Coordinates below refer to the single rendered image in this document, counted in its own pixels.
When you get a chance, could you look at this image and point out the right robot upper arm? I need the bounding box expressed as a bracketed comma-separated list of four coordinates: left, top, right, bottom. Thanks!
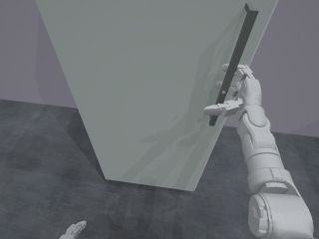
[248, 192, 317, 239]

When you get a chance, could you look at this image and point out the left robot hand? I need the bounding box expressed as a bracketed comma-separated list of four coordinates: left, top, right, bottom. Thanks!
[60, 220, 87, 239]

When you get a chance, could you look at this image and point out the right robot forearm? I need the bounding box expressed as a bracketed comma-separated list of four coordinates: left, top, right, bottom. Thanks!
[236, 105, 314, 235]

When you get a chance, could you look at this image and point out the handle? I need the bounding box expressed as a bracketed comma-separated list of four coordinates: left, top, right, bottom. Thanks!
[209, 2, 259, 126]

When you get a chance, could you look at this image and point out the fridge door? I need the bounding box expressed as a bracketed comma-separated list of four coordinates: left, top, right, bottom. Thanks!
[35, 0, 277, 192]

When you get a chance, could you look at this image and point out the right robot hand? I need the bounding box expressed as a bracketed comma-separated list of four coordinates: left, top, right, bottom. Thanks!
[203, 64, 262, 118]

